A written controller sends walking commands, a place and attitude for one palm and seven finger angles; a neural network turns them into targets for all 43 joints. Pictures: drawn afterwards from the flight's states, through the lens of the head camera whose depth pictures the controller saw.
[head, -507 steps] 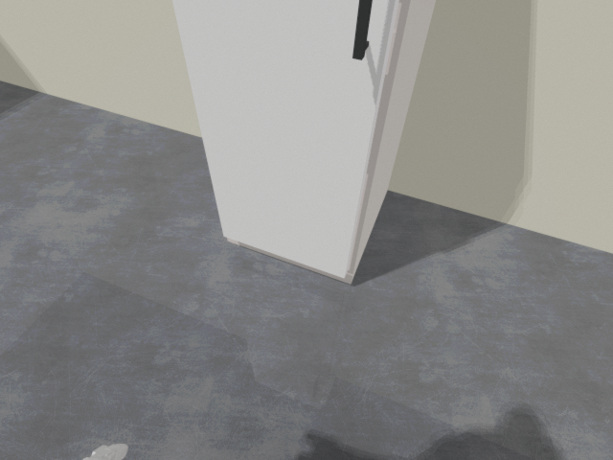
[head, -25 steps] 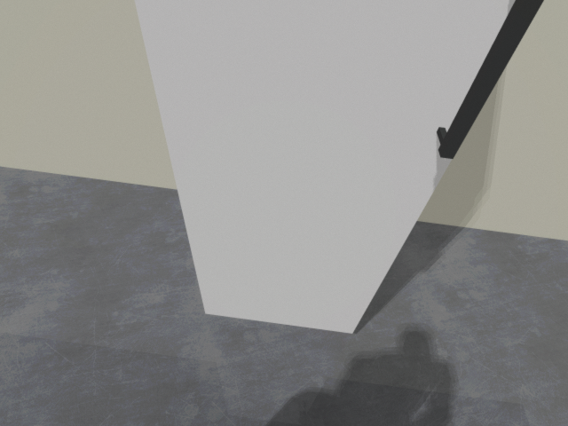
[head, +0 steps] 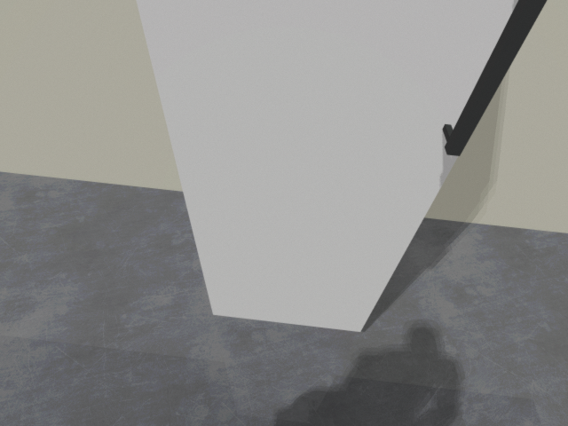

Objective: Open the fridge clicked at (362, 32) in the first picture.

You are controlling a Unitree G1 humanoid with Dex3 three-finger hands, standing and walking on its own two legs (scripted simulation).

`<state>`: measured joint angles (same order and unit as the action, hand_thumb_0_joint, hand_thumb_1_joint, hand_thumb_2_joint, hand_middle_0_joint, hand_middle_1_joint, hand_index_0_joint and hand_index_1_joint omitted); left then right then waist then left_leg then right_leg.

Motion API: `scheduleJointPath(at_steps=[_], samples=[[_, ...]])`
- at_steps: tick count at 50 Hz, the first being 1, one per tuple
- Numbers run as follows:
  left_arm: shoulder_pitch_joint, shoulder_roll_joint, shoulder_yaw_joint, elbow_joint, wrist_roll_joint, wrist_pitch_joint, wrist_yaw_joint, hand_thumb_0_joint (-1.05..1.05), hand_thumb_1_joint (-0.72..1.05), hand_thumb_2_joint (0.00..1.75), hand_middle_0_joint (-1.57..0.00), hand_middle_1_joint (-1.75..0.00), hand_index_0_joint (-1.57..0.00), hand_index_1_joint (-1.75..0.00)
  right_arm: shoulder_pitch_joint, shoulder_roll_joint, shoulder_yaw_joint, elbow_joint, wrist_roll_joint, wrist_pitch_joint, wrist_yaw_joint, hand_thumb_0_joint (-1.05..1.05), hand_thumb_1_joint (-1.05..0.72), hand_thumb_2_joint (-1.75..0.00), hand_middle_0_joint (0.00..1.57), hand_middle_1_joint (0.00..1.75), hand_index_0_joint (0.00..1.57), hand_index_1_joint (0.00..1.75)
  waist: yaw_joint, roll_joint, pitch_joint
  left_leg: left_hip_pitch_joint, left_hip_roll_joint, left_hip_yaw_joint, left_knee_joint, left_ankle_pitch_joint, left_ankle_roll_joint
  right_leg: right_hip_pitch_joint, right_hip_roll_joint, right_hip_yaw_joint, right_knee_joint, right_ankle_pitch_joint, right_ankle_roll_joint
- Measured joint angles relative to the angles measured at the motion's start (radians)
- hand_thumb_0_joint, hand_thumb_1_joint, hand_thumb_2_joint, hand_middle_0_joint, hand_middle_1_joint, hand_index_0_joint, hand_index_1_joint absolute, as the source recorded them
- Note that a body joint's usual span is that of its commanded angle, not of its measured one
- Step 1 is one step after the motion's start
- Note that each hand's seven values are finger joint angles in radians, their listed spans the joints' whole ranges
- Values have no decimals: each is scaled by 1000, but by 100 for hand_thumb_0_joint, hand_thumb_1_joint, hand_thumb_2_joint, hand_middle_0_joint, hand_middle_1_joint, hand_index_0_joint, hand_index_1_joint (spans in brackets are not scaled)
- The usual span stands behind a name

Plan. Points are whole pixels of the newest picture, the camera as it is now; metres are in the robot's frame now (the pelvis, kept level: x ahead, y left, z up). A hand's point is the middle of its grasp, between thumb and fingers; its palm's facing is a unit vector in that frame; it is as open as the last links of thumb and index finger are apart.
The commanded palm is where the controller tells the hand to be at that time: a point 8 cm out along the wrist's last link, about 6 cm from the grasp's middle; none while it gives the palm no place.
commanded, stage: shuffle to correct the standing spot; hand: right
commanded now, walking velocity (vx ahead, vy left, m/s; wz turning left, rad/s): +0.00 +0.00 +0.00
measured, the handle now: (485, 71) +0.51 -0.22 +0.27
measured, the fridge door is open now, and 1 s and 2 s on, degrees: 0 0 0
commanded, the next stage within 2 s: come to a stop and stand still in 0.42 s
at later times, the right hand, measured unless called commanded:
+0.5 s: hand out of the picture +0.06 -0.20 -0.19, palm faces +0.10 +0.98 -0.19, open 7.4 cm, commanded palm none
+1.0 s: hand out of the picture +0.15 -0.24 -0.17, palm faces +0.05 +0.96 -0.28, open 7.4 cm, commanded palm none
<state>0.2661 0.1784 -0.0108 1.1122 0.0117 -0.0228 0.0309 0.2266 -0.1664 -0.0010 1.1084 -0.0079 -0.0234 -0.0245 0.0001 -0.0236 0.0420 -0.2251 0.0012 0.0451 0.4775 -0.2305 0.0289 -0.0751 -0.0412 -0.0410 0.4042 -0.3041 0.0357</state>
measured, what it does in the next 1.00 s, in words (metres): walks ahead: right foot, then left foot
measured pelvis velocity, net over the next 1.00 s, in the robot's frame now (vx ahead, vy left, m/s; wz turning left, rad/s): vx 0.10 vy -0.04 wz -0.01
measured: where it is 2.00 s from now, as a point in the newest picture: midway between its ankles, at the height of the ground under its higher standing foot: outside the picture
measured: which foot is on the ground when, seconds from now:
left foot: down 0.00-0.68, up 0.70-0.96, down 0.98-1.00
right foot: down 0.00-0.44, up 0.46-0.64, down 0.66-0.98, up 1.00-1.00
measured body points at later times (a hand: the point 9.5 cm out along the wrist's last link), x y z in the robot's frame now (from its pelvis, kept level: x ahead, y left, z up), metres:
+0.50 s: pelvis +0.05 -0.03 -0.02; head +0.08 -0.02 +0.43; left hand -0.03 +0.18 -0.17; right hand +0.05 -0.25 -0.17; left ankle +0.03 +0.08 -0.74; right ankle -0.04 -0.13 -0.70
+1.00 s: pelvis +0.10 -0.04 -0.01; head +0.14 -0.02 +0.43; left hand +0.18 +0.18 -0.17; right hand +0.15 -0.29 -0.15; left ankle +0.10 +0.04 -0.74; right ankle +0.12 -0.18 -0.74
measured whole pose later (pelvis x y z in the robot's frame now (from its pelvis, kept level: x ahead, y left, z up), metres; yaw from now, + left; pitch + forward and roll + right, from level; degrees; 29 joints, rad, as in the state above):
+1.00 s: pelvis +0.10 -0.04 -0.01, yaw -1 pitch +0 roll -2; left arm 0.16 0.17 0.04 0.98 0.02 0.01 0.04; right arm 0.21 -0.18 -0.05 0.97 -0.03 0.01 -0.03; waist 0.00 -0.02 0.09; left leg -0.29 0.01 0.07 0.61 -0.30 0.04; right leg -0.31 -0.06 -0.10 0.58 -0.28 0.02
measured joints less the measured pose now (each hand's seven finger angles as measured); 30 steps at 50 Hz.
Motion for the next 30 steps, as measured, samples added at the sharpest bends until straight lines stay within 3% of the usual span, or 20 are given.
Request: scheduleJointPath(at_steps=[6,11,15,19,21,22,26,28,30], samples=[[17,-5,-1,-2,5,5,-3,1,91,90,-20,-30,-20,-30,10,1,-4,-11,-4,6,1,0,-90,-90,20,30,20,30,-3,3,-8,-9,-2,0,14,-7,2,-14,-3,0,25,-12,-3],[63,-10,3,-4,11,18,-12,1,91,90,-20,-30,-20,-30,53,13,-19,-32,-10,13,7,0,-90,-90,20,30,20,30,-8,0,-23,-28,-9,6,49,-39,2,-58,-10,7,114,-73,-35],[107,-26,5,-3,13,6,-13,1,91,90,-20,-30,-20,-30,92,14,-31,-30,-10,23,12,0,-90,-90,20,30,20,30,-10,30,-26,-43,9,-14,94,-79,-3,-45,8,-9,110,-88,-20],[158,-42,4,-5,13,-15,-4,1,91,90,-20,-30,-20,-30,105,16,-33,-24,-14,27,16,0,-90,-90,20,30,20,30,1,34,-13,-74,20,2,209,-194,21,-20,23,-24,110,-114,-39],[181,-52,0,-2,10,-17,0,1,91,90,-20,-30,-20,-30,95,17,-37,-33,-13,16,19,1,-90,-90,20,30,20,30,10,27,2,-61,18,28,176,-163,31,-18,25,-17,133,-135,-40],[191,-57,-2,1,5,-16,-1,1,91,90,-20,-30,-20,-30,86,18,-40,-41,-13,3,19,1,-90,-90,20,30,20,30,11,24,11,-56,22,35,165,-108,26,-41,27,-12,187,-148,-46],[169,-66,10,20,1,20,-16,1,91,90,-20,-30,-20,-30,77,32,-44,-69,-13,-43,4,0,-90,-90,20,30,20,30,-7,15,23,-9,46,73,146,-150,-6,-241,31,-8,601,-234,-54],[131,-64,21,5,2,31,-27,1,91,90,-20,-30,-20,-30,92,36,-45,-69,-19,-42,-2,0,-90,-90,20,30,20,30,-13,28,16,19,58,74,101,-139,-18,-316,16,-20,632,-206,-51],[84,-63,29,-26,0,27,-35,1,91,90,-20,-30,-20,-30,107,34,-44,-59,-23,-31,-4,0,-90,-90,20,30,20,30,-13,51,12,38,71,64,69,-128,-32,-340,-1,-33,518,-132,-45]])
